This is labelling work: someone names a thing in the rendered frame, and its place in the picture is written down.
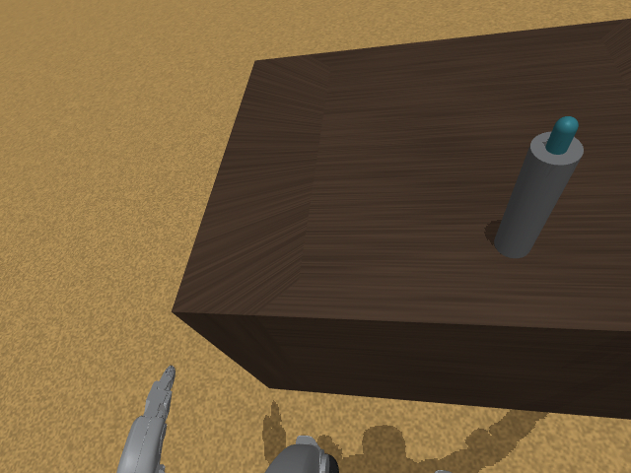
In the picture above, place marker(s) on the left robot hand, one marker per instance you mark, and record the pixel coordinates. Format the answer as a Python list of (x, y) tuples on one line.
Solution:
[(143, 447)]

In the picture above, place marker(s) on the bottle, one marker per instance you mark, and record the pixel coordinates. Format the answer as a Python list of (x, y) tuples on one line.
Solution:
[(550, 161)]

